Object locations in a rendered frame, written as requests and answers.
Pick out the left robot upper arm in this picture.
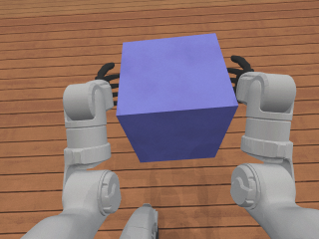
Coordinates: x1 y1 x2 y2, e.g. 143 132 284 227
20 169 122 239

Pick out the left robot forearm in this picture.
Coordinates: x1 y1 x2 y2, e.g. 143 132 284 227
62 80 114 207

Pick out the robot right hand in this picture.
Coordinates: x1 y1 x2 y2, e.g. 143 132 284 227
226 55 254 104

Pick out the right robot forearm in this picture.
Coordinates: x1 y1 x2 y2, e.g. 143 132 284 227
236 72 296 198

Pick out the carton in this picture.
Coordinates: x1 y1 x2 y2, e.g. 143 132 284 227
116 33 238 163

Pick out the robot left hand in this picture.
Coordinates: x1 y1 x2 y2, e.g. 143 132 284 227
95 62 120 106

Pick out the robot left shin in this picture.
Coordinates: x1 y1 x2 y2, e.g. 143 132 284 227
143 203 157 239

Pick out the robot left thigh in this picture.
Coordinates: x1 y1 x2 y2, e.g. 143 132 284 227
120 206 159 239

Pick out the right robot upper arm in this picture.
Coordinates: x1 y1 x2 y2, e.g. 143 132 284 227
230 162 319 239

